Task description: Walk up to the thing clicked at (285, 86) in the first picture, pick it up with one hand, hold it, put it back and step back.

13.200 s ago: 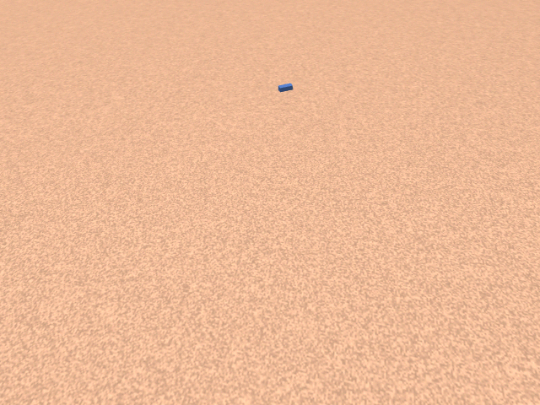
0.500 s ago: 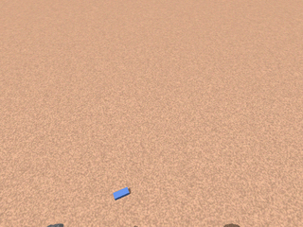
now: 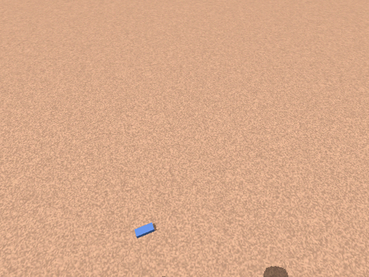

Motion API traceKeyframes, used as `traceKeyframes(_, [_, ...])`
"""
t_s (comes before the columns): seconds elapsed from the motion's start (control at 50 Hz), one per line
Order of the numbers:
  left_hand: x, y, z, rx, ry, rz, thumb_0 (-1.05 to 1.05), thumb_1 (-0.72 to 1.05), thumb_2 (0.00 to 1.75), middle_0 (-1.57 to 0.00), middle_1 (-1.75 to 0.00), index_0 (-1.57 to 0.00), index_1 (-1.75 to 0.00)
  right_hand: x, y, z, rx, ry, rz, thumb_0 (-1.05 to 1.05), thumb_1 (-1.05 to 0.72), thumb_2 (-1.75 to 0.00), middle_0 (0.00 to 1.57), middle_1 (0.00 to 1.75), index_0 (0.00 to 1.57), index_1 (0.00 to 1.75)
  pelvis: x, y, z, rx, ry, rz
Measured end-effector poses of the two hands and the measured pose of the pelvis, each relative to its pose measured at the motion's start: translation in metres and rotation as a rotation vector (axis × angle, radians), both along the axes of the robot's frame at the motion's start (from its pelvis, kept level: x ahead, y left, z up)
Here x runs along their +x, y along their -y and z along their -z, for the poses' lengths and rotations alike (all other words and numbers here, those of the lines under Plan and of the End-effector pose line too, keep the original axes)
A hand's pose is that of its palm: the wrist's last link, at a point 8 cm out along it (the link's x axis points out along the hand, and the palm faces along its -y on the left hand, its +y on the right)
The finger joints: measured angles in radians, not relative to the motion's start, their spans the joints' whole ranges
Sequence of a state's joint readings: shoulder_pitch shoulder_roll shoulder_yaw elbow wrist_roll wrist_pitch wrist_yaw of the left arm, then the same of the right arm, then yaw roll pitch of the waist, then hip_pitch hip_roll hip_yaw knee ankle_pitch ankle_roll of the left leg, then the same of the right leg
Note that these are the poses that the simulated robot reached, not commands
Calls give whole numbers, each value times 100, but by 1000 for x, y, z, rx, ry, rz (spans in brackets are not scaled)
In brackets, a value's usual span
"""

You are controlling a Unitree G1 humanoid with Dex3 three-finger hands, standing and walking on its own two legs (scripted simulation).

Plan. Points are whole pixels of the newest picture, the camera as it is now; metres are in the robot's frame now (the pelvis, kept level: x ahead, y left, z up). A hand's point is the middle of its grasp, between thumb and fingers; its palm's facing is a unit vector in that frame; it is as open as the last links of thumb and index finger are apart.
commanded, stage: walk up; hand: left
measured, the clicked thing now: (144, 230) +0.42 +0.23 -0.75
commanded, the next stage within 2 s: stand in 0.36 s
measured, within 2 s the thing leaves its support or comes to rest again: neither
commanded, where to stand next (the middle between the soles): +0.03 +0.00 m, yaw -1 degrees
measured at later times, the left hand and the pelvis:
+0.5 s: hand out of the picture +0.09 +0.24 -0.13, palm faces -0.01 -0.94 -0.34, open 7.4 cm; pelvis +0.01 -0.01 +0.02, yaw +0 degrees
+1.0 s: hand out of the picture +0.09 +0.24 -0.14, palm faces -0.03 -0.94 -0.35, open 7.4 cm; pelvis +0.01 -0.01 +0.02, yaw +0 degrees
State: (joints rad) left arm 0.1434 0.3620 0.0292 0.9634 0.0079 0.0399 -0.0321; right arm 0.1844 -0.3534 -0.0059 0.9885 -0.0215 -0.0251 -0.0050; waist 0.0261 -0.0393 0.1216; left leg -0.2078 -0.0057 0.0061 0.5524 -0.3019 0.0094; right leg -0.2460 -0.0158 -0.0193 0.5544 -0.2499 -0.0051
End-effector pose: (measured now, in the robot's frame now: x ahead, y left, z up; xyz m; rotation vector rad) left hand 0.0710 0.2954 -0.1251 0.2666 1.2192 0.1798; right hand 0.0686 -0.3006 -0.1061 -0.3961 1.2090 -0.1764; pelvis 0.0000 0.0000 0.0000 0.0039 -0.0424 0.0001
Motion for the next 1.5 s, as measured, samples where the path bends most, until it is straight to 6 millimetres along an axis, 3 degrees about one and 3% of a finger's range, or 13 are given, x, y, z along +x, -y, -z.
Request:
traceKeyframes(0.34, [21,7,-27,32,53,-2,0,91,90,-20,-30,-20,-30,39,-2,-6,57,104,8,0,-91,-90,20,30,21,30,5,8,-14,-4,10,3])
traceKeyframes(0.74, [7,8,-25,50,-20,16,0,91,90,-20,-30,-20,-30,0,6,2,57,-36,63,0,-91,-90,20,30,20,30,10,10,-17,-1,-2,3])
traceKeyframes(1.06, [16,7,-28,54,12,29,0,91,90,-20,-30,-20,-30,9,3,0,57,-2,54,0,-91,-90,20,30,20,30,10,8,-17,0,2,3])
traceKeyframes(1.36, [4,5,-25,52,-18,24,0,91,90,-20,-30,-20,-30,7,4,-1,53,-15,52,0,-91,-90,20,30,20,30,9,8,-17,-1,-3,3])
traceKeyframes(1.5, [0,-8,-20,71,-5,-9,0,91,90,-21,-30,-20,-30,3,10,4,29,-24,64,0,-91,-90,20,30,21,30,-14,4,-9,-11,-8,2])
